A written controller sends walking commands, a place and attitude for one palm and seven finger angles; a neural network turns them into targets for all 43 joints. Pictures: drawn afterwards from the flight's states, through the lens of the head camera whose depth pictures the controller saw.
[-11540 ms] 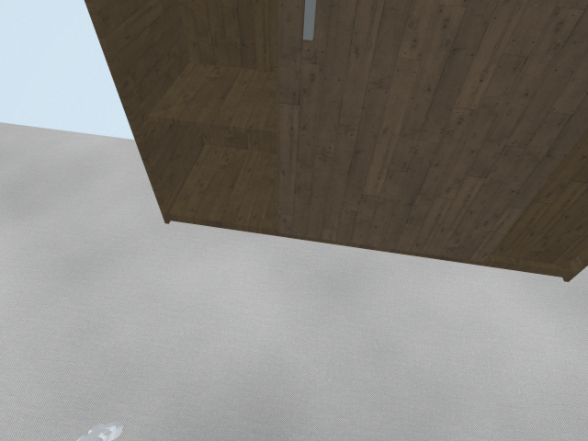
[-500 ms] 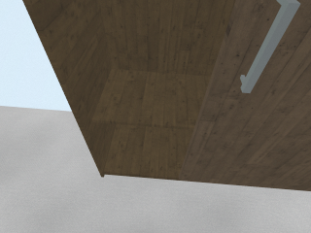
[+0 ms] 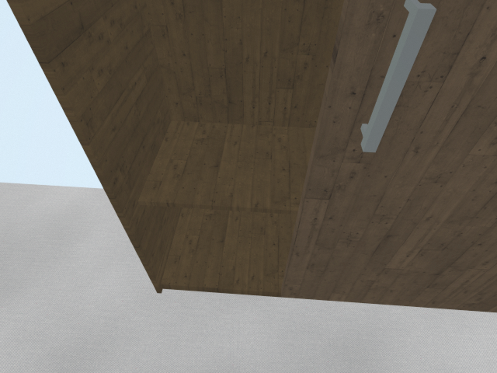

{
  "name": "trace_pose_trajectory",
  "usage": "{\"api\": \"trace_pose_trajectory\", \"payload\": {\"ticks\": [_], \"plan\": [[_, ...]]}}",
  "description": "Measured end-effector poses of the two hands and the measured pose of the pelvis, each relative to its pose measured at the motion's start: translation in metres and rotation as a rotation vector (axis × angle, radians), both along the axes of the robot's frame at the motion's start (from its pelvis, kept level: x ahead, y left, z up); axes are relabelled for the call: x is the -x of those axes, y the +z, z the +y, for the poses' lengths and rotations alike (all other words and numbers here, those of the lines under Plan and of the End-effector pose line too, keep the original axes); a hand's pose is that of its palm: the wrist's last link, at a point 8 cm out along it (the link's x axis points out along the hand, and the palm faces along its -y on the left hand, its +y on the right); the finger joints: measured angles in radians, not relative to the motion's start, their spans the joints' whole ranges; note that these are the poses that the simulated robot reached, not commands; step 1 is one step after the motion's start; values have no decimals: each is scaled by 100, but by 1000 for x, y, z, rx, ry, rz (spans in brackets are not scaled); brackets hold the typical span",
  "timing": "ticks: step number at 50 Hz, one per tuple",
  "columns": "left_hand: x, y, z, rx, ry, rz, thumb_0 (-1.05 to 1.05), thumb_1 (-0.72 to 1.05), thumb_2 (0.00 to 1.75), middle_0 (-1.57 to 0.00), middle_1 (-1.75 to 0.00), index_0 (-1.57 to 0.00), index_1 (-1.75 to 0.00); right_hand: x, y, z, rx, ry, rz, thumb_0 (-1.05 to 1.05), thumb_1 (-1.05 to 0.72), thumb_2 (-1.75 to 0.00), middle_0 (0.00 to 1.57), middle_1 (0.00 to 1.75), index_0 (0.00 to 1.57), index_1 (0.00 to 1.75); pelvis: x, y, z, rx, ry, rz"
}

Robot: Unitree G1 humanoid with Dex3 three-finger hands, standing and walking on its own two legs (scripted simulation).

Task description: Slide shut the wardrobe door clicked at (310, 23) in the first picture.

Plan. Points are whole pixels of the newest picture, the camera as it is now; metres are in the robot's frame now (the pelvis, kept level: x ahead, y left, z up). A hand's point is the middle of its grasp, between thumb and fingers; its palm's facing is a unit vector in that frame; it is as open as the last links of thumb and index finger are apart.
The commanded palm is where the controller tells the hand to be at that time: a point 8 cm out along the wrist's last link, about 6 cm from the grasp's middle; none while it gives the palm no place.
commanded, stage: come to a stop and stand still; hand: right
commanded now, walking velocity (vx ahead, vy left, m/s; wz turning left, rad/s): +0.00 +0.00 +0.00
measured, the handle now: (387, 83) +0.51 -0.19 +0.23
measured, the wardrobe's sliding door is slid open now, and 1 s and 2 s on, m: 0.50 0.50 0.50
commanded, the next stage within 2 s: look again from close up in 0.48 s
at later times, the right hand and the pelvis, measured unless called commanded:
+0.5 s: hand out of the picture +0.00 -0.15 -0.18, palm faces +0.04 +0.99 -0.15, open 7.3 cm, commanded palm none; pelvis +0.01 +0.00 +0.00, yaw +0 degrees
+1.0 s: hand out of the picture +0.00 -0.14 -0.18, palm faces +0.04 +0.99 -0.15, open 7.3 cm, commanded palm none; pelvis +0.02 +0.01 +0.00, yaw +0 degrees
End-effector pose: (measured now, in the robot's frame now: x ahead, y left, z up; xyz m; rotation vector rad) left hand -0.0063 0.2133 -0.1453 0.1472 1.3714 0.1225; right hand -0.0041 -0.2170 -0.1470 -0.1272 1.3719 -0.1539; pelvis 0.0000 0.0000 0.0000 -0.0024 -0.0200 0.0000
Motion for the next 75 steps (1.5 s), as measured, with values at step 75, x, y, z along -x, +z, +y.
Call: {"api": "trace_pose_trajectory", "payload": {"ticks": [75], "plan": [[-9,1,9,12,23,64,1,92,90,-20,-30,-20,-30,0,-4,39,-45,-30,63,0,-91,-90,20,30,20,30,-23,1,21,0,-3,2]]}}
